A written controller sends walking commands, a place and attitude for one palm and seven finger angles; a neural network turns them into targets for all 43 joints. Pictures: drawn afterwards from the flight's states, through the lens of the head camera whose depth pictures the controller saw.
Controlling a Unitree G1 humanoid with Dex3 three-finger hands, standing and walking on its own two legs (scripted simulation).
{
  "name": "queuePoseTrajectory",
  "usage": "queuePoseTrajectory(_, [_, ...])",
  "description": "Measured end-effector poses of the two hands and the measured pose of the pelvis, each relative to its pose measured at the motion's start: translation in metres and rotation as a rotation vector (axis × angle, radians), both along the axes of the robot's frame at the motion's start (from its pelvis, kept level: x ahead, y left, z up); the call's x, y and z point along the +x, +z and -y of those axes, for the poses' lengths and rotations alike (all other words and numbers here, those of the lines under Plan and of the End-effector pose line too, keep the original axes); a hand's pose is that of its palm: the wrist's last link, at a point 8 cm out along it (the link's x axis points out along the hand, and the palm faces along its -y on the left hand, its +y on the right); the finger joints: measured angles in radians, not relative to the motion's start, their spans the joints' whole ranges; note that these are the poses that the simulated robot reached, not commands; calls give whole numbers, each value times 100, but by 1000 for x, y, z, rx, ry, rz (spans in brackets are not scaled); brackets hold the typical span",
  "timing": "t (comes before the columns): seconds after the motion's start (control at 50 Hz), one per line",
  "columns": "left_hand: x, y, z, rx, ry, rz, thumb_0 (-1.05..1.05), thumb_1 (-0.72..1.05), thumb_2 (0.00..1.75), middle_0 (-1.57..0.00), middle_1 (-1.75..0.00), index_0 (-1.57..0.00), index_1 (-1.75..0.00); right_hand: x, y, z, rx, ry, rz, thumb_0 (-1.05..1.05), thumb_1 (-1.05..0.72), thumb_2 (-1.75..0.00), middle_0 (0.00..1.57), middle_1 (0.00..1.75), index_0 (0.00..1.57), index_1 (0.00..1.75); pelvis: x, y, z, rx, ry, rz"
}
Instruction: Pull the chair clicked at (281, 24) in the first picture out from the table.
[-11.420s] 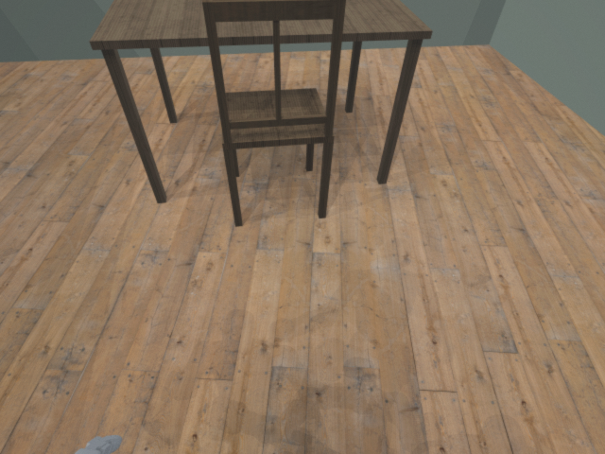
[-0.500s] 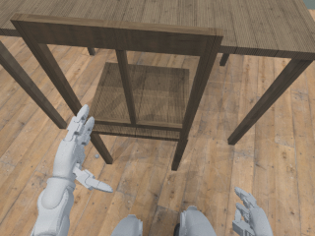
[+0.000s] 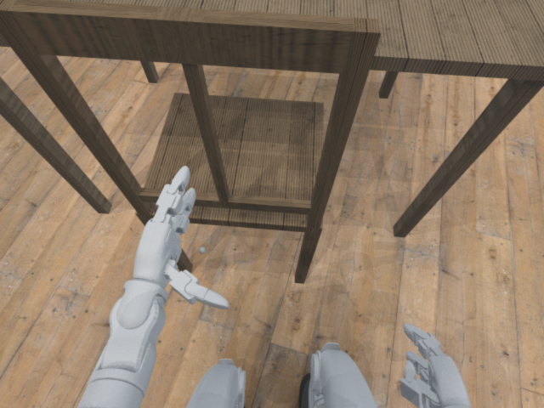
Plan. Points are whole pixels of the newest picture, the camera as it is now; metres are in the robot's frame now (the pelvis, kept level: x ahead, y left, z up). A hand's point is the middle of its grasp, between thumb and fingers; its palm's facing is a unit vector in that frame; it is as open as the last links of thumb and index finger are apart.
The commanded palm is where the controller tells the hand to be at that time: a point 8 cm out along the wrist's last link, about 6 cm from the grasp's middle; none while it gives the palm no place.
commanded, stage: aim the fingers beside a spindle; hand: left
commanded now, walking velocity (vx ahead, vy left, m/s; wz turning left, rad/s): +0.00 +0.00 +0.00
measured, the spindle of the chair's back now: (212, 146) +0.50 +0.11 +0.03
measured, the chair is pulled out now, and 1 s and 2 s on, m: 0.00 0.00 0.00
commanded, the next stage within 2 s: none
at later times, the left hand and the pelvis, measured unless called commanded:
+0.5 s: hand (208, 240) +0.34 +0.10 +0.02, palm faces -0.09 -0.99 -0.05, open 16.9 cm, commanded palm +0.33 +0.15 +0.01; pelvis +0.00 +0.00 +0.00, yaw +0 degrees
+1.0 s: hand (210, 247) +0.34 +0.10 +0.01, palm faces -0.13 -0.99 -0.03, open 16.9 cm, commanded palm +0.33 +0.15 +0.01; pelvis -0.01 +0.00 -0.01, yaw +0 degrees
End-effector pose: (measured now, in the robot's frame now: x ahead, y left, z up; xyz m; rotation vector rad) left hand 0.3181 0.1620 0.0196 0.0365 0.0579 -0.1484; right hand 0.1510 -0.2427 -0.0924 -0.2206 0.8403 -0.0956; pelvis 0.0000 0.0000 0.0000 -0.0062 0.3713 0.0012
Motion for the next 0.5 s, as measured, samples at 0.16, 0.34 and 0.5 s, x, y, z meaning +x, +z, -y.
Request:
queuePoseTrajectory(0.16, [16, 3, 5, 6, 42, 58, -1, -49, 30, -7, -8, -6, -8, -14, -11, 2, 6, -9, -51, 1, -90, -90, 20, 30, 20, 30, -3, -5, 2, 6, -4, -13])
queuePoseTrajectory(0.34, [26, -10, 18, 0, 6, 17, -1, -49, 30, -6, -8, -6, -8, -27, -18, 6, 8, -41, -96, 1, -90, -90, 20, 30, 20, 30, -4, -8, 2, 8, -11, -31])
queuePoseTrajectory(0.5, [11, 1, 8, 13, 54, 48, -1, -49, 30, -7, -8, -6, -8, -27, -15, 4, 23, -31, -100, 1, -90, -90, 20, 30, 20, 30, -3, -3, 2, 12, -11, -16])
